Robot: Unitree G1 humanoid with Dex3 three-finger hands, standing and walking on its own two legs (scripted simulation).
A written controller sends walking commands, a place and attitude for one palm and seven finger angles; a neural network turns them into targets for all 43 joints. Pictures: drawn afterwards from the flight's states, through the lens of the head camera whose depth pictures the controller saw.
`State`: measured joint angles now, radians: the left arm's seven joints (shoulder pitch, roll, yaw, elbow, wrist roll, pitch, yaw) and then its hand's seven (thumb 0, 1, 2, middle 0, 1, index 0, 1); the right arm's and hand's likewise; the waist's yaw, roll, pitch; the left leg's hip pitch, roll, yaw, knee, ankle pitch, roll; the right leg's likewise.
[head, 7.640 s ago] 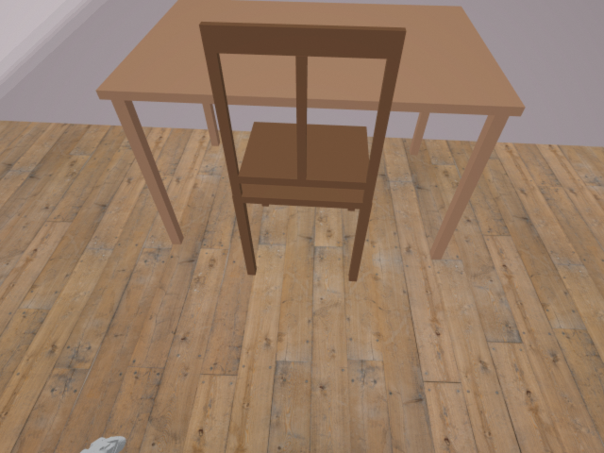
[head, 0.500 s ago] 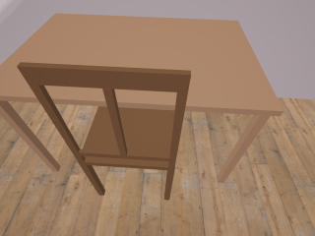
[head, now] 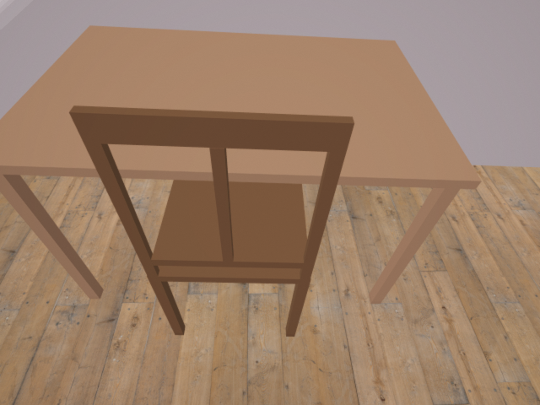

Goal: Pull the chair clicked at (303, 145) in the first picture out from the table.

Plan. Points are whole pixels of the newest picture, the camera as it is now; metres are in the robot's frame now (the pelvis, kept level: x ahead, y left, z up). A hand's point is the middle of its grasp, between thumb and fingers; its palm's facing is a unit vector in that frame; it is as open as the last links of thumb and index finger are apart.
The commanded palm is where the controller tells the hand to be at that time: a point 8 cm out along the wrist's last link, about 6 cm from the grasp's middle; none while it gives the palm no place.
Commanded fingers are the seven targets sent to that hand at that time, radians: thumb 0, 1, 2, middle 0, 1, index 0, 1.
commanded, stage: come to a stop and stand still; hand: left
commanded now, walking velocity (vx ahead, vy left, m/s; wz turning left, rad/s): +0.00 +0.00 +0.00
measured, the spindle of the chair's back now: (224, 212) +0.49 +0.12 -0.06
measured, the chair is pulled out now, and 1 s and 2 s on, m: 0.00 0.00 0.00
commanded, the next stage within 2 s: look again from close up in 1.84 s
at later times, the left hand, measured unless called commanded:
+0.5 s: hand out of the picture -0.09 +0.14 -0.17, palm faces +0.06 -0.98 -0.17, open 7.3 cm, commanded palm none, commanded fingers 0.00 0.90 0.90 -0.20 -0.30 -0.20 -0.30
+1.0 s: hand out of the picture -0.03 +0.11 -0.17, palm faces +0.04 -0.98 -0.17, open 7.3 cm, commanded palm none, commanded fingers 0.00 0.90 0.90 -0.20 -0.30 -0.20 -0.30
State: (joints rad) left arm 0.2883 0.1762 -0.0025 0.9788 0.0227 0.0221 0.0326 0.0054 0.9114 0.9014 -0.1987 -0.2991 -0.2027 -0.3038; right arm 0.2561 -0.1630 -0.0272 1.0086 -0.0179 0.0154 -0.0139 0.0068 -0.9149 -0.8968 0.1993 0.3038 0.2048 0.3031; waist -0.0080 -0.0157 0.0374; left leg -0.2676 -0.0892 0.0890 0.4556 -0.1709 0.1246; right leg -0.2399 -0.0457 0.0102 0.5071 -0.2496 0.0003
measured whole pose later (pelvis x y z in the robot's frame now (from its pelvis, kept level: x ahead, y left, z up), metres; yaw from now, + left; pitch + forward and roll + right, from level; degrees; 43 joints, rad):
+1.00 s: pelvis +0.00 -0.04 +0.00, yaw +0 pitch +0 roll +0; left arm 0.37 0.10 0.00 1.09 0.02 -0.02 0.04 0.00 0.91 0.90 -0.20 -0.30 -0.20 -0.30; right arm 0.32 -0.11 -0.03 1.13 -0.01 0.01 -0.02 0.01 -0.91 -0.90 0.20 0.30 0.20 0.30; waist -0.01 0.01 0.00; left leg -0.29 -0.05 0.06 0.42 -0.14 0.07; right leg -0.26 0.01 0.02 0.48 -0.22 0.00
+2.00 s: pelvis +0.04 -0.06 +0.01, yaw +0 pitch +0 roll +1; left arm 0.33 0.12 -0.02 1.11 0.01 -0.02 0.04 0.00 0.91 0.90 -0.20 -0.30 -0.20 -0.30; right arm 0.29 -0.13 0.00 1.14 0.00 -0.01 -0.03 0.01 -0.91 -0.90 0.20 0.30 0.20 0.30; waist -0.01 0.01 0.01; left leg -0.20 -0.03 0.05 0.39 -0.19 0.04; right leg -0.16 0.03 0.01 0.43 -0.26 -0.03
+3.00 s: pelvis +0.05 -0.07 +0.01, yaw +1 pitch +0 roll +0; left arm 0.37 0.12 -0.02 1.11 0.01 -0.02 0.04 0.00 0.91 0.90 -0.20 -0.30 -0.20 -0.30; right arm 0.32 -0.12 0.00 1.15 0.00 -0.01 -0.04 0.01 -0.91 -0.90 0.20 0.30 0.20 0.30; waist 0.00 0.01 -0.01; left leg -0.19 -0.01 0.03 0.41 -0.22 0.01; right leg -0.13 0.05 0.00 0.40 -0.27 -0.05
